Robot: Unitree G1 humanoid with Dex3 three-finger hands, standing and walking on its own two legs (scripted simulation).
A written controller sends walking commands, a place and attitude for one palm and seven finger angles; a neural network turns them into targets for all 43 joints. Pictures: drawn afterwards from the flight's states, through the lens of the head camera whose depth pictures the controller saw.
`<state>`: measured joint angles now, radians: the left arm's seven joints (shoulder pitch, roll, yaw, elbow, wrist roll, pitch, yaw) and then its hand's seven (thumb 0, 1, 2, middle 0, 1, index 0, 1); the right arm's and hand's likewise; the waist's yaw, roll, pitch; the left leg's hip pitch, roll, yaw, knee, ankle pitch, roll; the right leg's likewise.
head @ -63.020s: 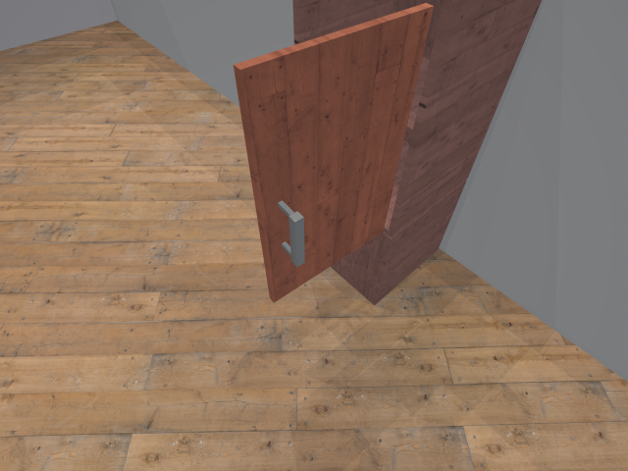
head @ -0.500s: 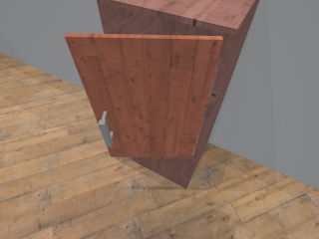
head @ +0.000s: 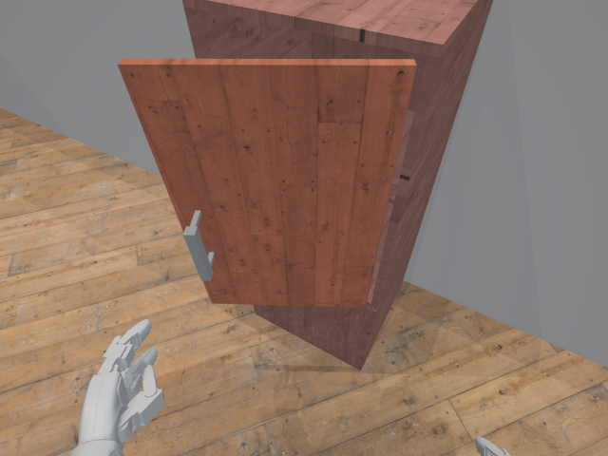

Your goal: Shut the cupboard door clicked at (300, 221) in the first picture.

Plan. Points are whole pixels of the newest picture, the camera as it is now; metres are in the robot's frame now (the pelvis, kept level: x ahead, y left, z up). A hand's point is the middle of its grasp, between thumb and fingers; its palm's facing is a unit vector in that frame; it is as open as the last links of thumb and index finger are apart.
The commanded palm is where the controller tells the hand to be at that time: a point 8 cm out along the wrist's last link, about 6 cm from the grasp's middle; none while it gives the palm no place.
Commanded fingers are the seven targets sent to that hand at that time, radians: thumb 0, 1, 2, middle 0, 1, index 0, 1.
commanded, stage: raise the hand and make a fist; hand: left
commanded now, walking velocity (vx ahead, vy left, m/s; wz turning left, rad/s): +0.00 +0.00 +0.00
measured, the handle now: (202, 246) +0.49 +0.21 -0.06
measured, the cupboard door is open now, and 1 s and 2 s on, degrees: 28 28 28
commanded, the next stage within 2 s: bring the fist close to the handle in 1.74 s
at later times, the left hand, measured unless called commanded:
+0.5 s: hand (166, 453) +0.15 +0.18 -0.05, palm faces -0.08 -1.00 -0.01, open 4.9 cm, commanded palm +0.12 +0.24 -0.05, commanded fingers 0.00 0.90 0.90 -0.82 -0.98 -0.82 -0.98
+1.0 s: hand (143, 437) +0.17 +0.21 -0.05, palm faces -0.03 -1.00 -0.02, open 3.1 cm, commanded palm +0.14 +0.27 -0.05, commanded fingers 0.00 0.90 0.90 -1.28 -1.48 -1.28 -1.48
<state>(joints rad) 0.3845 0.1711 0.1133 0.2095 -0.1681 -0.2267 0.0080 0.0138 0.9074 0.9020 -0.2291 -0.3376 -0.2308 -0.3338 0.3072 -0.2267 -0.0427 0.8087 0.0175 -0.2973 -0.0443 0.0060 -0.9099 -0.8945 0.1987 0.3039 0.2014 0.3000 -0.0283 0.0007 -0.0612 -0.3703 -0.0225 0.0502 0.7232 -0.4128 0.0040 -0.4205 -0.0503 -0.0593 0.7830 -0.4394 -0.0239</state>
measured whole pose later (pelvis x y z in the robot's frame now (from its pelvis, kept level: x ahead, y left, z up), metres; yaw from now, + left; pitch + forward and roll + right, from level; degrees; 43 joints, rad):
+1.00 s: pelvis -0.06 +0.04 -0.09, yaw -2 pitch +18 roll -3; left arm 0.41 0.22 0.13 -0.06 -0.26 -0.42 -0.24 0.02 0.90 0.90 -1.10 -1.29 -1.10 -1.29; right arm 0.20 -0.24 0.01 0.47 0.00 -0.21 -0.04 0.01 -0.91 -0.89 0.20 0.30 0.20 0.30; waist 0.02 0.01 -0.17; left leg -1.06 -0.03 -0.03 1.33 -0.59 0.04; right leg -1.06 -0.02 -0.06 1.25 -0.51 0.01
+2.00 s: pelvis -0.05 +0.01 -0.10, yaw -2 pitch +20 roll -2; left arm 0.30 0.23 0.15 0.03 -0.28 -0.43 -0.27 0.02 0.90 0.90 -1.30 -1.50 -1.30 -1.50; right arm 0.22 -0.25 0.02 0.47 0.01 -0.16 -0.06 0.01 -0.91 -0.89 0.20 0.30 0.20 0.30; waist 0.01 0.03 -0.18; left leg -1.08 -0.01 -0.06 1.35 -0.61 0.00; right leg -1.09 -0.01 -0.08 1.29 -0.55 -0.03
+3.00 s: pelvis -0.05 +0.02 -0.10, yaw -4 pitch +25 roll -2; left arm -0.61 0.38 0.36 0.92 -0.17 -0.48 -0.26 0.02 0.90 0.90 -1.29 -1.50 -1.30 -1.50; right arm 0.30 -0.26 0.01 0.62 -0.01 -0.02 -0.02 0.00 -0.91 -0.89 0.20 0.30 0.20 0.30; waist -0.11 0.03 -0.16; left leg -1.17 0.00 -0.01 1.31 -0.58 0.02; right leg -1.20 0.01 -0.04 1.26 -0.49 -0.01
